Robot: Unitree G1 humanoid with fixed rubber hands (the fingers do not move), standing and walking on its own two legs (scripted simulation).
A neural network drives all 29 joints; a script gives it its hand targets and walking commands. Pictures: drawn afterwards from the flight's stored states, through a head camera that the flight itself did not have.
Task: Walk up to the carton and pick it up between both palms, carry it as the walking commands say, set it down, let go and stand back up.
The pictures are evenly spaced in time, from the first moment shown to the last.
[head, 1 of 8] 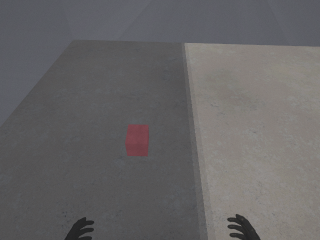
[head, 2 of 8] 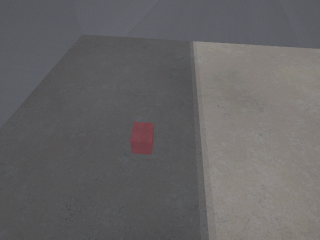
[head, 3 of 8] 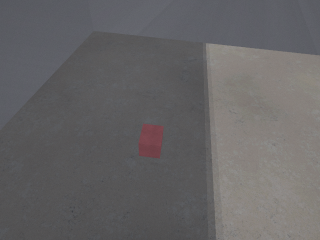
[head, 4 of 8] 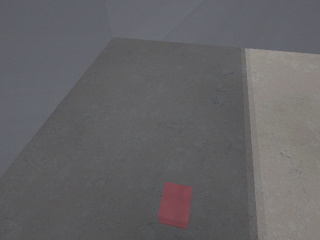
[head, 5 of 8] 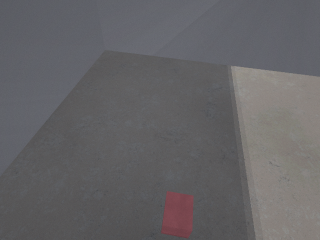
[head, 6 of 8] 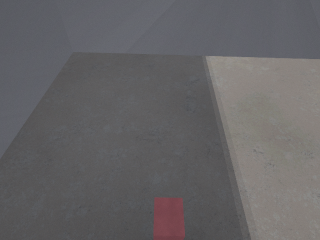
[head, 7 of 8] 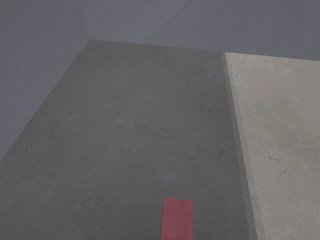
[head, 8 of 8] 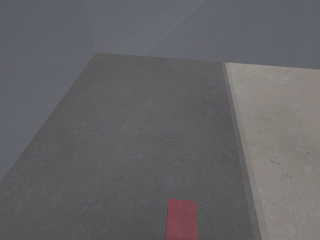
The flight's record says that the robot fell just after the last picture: no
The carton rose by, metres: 0.00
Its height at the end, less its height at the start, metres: +0.00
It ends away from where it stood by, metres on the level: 0.00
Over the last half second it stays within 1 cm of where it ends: yes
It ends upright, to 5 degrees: yes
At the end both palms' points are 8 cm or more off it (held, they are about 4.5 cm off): yes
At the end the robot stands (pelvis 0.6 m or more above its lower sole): yes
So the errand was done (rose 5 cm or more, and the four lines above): no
